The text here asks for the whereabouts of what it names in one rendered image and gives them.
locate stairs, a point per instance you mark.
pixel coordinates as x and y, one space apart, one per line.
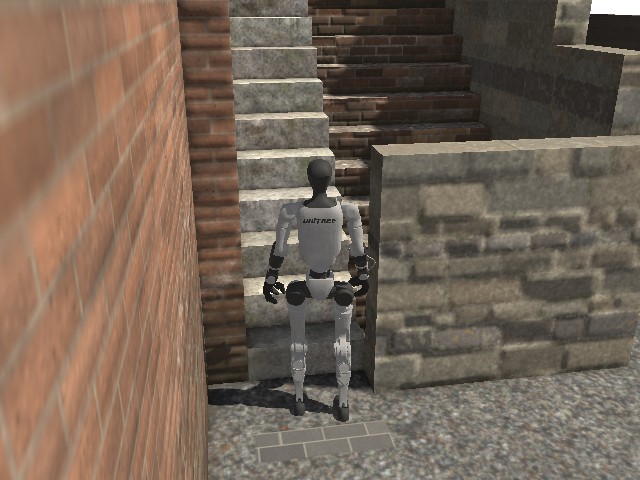
280 128

